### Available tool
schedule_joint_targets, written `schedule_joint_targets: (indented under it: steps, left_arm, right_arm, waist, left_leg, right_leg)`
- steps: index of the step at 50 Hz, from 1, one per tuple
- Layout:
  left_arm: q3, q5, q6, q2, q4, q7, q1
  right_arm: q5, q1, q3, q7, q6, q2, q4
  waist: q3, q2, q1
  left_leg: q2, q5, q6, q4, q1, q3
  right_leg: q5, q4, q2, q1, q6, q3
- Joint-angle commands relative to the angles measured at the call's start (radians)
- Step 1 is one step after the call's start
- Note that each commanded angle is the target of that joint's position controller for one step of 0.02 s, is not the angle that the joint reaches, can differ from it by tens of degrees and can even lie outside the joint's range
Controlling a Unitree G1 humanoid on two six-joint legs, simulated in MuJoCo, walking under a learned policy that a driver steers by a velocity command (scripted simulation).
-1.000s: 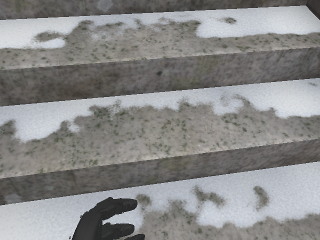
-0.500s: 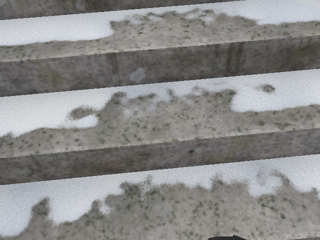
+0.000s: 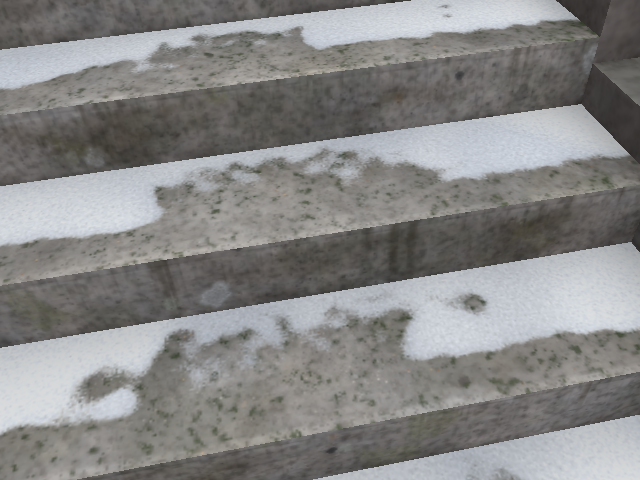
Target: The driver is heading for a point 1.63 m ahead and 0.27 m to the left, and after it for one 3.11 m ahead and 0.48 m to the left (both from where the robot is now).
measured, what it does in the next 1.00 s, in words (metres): steps on the spot: left foot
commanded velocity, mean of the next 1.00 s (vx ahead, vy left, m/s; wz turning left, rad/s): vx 0.02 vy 0.00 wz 0.00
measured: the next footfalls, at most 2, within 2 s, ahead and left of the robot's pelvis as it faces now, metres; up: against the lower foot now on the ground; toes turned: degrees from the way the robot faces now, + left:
left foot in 0.24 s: +0.07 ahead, +0.14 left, +0.00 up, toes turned +0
right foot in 1.92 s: +0.40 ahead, -0.28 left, +0.16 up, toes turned -11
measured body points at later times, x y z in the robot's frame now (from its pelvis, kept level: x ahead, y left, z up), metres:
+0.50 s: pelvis +0.05 -0.01 +0.02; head +0.07 +0.00 +0.47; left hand +0.07 +0.21 -0.14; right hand +0.03 -0.23 -0.14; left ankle +0.03 +0.14 -0.72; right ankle +0.06 -0.10 -0.72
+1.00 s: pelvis +0.04 +0.01 +0.02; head +0.06 +0.01 +0.47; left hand +0.06 +0.24 -0.14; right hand +0.02 -0.21 -0.14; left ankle +0.03 +0.14 -0.72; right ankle +0.06 -0.10 -0.72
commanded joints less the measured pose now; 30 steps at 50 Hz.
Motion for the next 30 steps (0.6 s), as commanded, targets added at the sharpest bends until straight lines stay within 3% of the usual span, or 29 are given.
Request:
schedule_joint_targets:
  steps: [1,2,3,4,6,8,9,10,11,13,14,15,16,21,23,30]
  left_arm:
    - [0.023,0.032,0.008,0.121,0.024,0.002,0.231]
    - [0.014,0.045,-0.003,0.065,0.027,0.0,0.207]
    - [0.0,0.048,-0.008,0.016,0.015,0.004,0.138]
    - [-0.003,0.046,-0.008,0.017,-0.001,0.008,0.055]
    - [-0.003,0.027,-0.009,0.025,-0.013,0.02,-0.018]
    - [-0.006,0.023,-0.004,0.026,0.007,0.03,0.001]
    - [-0.003,0.015,0.0,0.031,0.022,0.034,0.037]
    - [0.004,0.004,0.003,0.05,0.039,0.036,0.083]
    - [0.015,-0.007,0.003,0.078,0.052,0.035,0.127]
    - [0.026,-0.015,-0.009,0.086,0.049,0.014,0.105]
    - [0.031,-0.016,-0.01,0.07,0.052,0.011,0.135]
    - [0.03,-0.012,-0.006,0.069,0.058,0.015,0.121]
    - [0.031,-0.012,-0.003,0.07,0.059,0.017,0.108]
    - [0.033,-0.006,0.015,0.072,0.063,0.02,0.115]
    - [0.027,-0.004,0.022,0.061,0.061,0.023,0.113]
    - [0.033,-0.011,0.037,0.077,0.052,0.035,0.103]
  right_arm:
    - [0.016,0.154,0.007,0.011,0.004,0.029,0.025]
    - [0.033,0.133,-0.005,0.002,0.023,0.001,0.033]
    - [0.036,0.063,-0.013,-0.001,0.042,-0.028,0.029]
    - [0.024,0.029,-0.017,-0.012,0.061,-0.023,0.033]
    - [0.0,0.019,-0.03,-0.029,0.07,-0.044,0.04]
    - [0.001,0.031,-0.018,-0.031,0.067,-0.022,0.06]
    - [0.012,0.016,-0.015,-0.033,0.065,-0.024,0.061]
    - [0.016,0.009,-0.014,-0.034,0.067,-0.036,0.066]
    - [0.01,0.004,-0.014,-0.034,0.071,-0.062,0.068]
    - [-0.013,0.023,-0.012,-0.028,0.084,-0.101,0.072]
    - [-0.001,0.003,-0.021,-0.021,0.082,-0.142,0.073]
    - [0.005,-0.004,-0.02,-0.015,0.077,-0.12,0.075]
    - [0.002,-0.005,-0.016,-0.014,0.072,-0.098,0.078]
    - [0.005,-0.013,-0.017,-0.009,0.052,-0.108,0.076]
    - [0.007,-0.027,-0.017,-0.01,0.05,-0.114,0.075]
    - [0.008,-0.023,-0.021,-0.014,0.043,-0.126,0.072]
  waist:
    - [-0.059,-0.34,0.028]
    - [-0.025,-0.274,0.031]
    - [0.034,-0.186,0.028]
    - [0.061,-0.138,0.006]
    - [0.1,-0.093,-0.02]
    - [0.108,-0.098,-0.02]
    - [0.127,-0.102,-0.007]
    - [0.14,-0.092,0.002]
    - [0.142,-0.082,0.021]
    - [0.136,-0.043,0.021]
    - [0.13,0.026,0.054]
    - [0.131,0.033,0.037]
    - [0.129,0.025,0.03]
    - [0.088,0.018,0.034]
    - [0.102,0.025,0.04]
    - [0.137,0.012,0.032]
  left_leg:
    - [-0.005,-0.114,0.008,0.269,-0.244,-0.082]
    - [0.01,-0.13,-0.032,0.385,-0.254,-0.112]
    - [0.026,-0.106,-0.06,0.459,-0.238,-0.142]
    - [0.046,-0.099,-0.082,0.484,-0.201,-0.16]
    - [0.058,-0.065,-0.105,0.405,-0.124,-0.164]
    - [0.049,-0.008,-0.088,0.164,-0.046,-0.132]
    - [0.025,0.019,-0.078,-0.01,-0.027,-0.101]
    - [0.012,0.098,-0.069,-0.174,0.002,-0.087]
    - [0.017,0.165,-0.061,-0.249,0.021,-0.103]
    - [0.045,0.22,-0.019,-0.245,0.062,-0.118]
    - [0.029,0.179,-0.002,-0.216,0.052,-0.113]
    - [0.022,0.166,0.004,-0.226,0.017,-0.114]
    - [0.026,0.187,0.006,-0.245,0.022,-0.118]
    - [0.023,0.279,0.017,-0.252,0.055,-0.113]
    - [0.023,0.318,0.017,-0.255,0.055,-0.114]
    - [0.024,0.295,0.024,-0.281,0.07,-0.116]
  right_leg:
    - [0.467,-0.31,-0.294,0.388,-0.195,0.416]
    - [0.189,-0.385,-0.306,0.29,-0.263,0.519]
    - [0.039,-0.41,-0.273,0.193,-0.245,0.471]
    - [-0.043,-0.412,-0.239,0.112,-0.209,0.402]
    - [-0.053,-0.404,-0.176,0.028,-0.148,0.276]
    - [0.096,-0.375,-0.116,0.061,-0.102,0.176]
    - [0.156,-0.367,-0.102,0.112,-0.088,0.161]
    - [0.196,-0.359,-0.095,0.166,-0.073,0.162]
    - [0.207,-0.357,-0.095,0.209,-0.063,0.179]
    - [0.142,-0.333,-0.081,0.216,-0.082,0.179]
    - [0.161,-0.346,-0.047,0.245,-0.069,0.15]
    - [0.174,-0.332,-0.032,0.276,-0.065,0.124]
    - [0.203,-0.314,-0.028,0.286,-0.066,0.108]
    - [0.302,-0.271,-0.005,0.333,-0.063,0.053]
    - [0.313,-0.266,-0.001,0.327,-0.061,0.039]
    - [0.22,-0.277,-0.005,0.303,-0.048,0.034]
Velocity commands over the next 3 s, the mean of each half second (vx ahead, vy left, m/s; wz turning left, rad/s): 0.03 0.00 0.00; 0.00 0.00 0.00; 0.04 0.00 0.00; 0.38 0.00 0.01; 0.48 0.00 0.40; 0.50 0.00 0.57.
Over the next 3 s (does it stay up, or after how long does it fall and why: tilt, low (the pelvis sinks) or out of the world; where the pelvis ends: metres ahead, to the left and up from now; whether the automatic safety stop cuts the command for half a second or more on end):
stays up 0.82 -0.19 0.36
